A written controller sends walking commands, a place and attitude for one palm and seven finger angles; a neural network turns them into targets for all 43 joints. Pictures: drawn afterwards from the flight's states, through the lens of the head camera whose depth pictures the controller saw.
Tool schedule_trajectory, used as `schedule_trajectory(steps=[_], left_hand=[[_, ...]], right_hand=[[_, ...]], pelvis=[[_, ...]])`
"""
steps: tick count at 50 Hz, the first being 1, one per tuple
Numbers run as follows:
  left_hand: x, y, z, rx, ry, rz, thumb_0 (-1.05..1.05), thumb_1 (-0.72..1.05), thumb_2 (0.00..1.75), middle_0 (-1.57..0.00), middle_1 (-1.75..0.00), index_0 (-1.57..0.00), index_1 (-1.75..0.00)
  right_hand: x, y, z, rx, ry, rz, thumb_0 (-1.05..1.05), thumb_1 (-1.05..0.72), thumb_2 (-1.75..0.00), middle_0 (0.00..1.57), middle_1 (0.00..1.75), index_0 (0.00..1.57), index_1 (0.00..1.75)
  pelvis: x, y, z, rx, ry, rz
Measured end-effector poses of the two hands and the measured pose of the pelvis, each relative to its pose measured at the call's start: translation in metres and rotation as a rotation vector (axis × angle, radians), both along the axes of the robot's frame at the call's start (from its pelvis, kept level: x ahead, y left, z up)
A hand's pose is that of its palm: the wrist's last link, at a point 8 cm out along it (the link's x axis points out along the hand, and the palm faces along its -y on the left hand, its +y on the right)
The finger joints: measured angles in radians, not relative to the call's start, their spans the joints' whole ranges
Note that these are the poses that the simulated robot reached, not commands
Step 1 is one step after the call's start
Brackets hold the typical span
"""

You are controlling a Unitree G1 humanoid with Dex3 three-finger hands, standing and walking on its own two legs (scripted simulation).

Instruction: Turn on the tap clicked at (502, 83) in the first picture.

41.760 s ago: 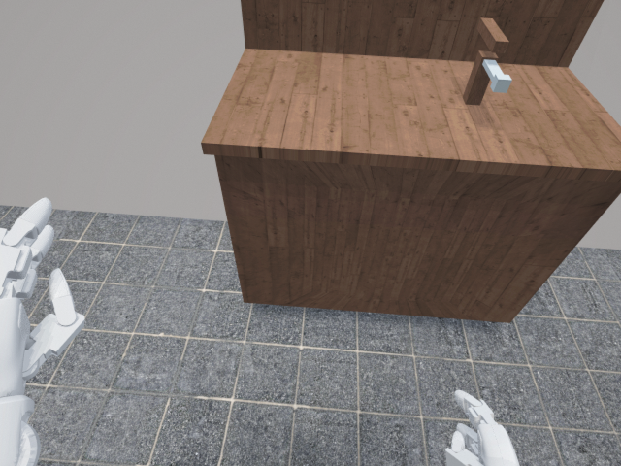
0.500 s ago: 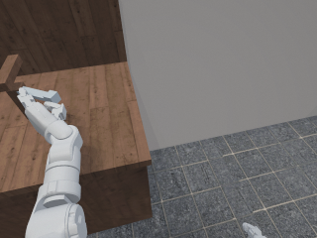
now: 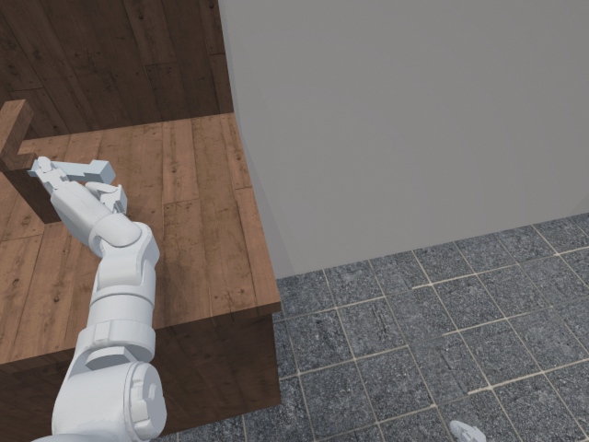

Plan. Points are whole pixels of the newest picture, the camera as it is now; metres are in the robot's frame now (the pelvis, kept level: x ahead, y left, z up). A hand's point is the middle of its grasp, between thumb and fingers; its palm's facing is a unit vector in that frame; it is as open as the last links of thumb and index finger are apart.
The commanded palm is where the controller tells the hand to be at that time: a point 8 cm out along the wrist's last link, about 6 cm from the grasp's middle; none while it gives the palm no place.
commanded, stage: push the lever round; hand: left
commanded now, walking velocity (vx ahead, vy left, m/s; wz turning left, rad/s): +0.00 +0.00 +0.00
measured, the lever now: (100, 174) +0.44 +0.31 +0.13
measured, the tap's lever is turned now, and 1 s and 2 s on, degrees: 69 73 73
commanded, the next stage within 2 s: lift the hand up off the lever in 0.14 s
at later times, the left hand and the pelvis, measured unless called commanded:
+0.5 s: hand (121, 183) +0.41 +0.26 +0.14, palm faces +0.82 -0.57 -0.06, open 7.8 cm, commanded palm +0.36 +0.29 +0.14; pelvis +0.00 +0.00 +0.00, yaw -1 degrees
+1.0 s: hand (107, 175) +0.41 +0.27 +0.16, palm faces +0.82 -0.57 -0.06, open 7.8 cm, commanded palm +0.35 +0.29 +0.16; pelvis -0.01 +0.00 +0.01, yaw +0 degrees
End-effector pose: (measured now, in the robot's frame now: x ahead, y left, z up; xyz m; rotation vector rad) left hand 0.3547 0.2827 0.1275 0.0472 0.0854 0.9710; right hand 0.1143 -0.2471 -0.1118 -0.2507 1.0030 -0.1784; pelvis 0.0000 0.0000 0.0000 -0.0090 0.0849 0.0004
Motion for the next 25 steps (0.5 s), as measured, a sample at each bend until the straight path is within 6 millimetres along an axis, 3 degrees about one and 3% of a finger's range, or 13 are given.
schedule_trajectory(steps=[15, 25], left_hand=[[0.008, 0.0, 0.0, 0.001, 0.004, 0.01, 0.01, 0.91, 0.91, -0.15, -0.15, -0.15, -0.15], [0.004, -0.005, 0.013, 0.01, -0.024, -0.009, 0.01, 0.9, 0.91, -0.15, -0.15, -0.15, -0.15]], right_hand=[[-0.026, -0.006, -0.005, 0.007, 0.056, -0.037, 0.01, -0.91, -0.9, 0.21, 0.3, 0.2, 0.3], [-0.034, -0.008, -0.005, 0.012, 0.053, -0.05, 0.01, -0.91, -0.9, 0.21, 0.3, 0.2, 0.3]], pelvis=[[-0.001, -0.002, -0.001, -0.001, 0.009, -0.006], [-0.004, -0.002, 0.001, 0.0, -0.008, -0.01]])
